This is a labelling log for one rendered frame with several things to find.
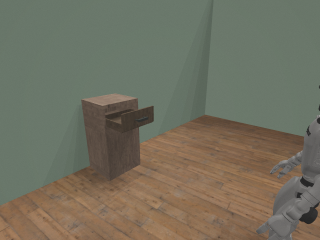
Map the robot right thigh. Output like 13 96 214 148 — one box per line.
273 176 299 216

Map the handle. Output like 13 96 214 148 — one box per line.
135 116 149 122

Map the robot torso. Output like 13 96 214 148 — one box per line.
294 117 320 208

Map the drawer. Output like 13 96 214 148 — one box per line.
105 105 154 133

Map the left robot forearm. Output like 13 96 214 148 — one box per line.
282 177 320 224

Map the right robot hand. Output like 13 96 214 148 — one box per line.
270 160 294 179

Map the right robot forearm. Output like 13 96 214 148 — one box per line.
288 150 303 167

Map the left robot hand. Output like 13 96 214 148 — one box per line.
256 213 292 240

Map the cabinet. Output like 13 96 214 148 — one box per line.
81 93 141 181

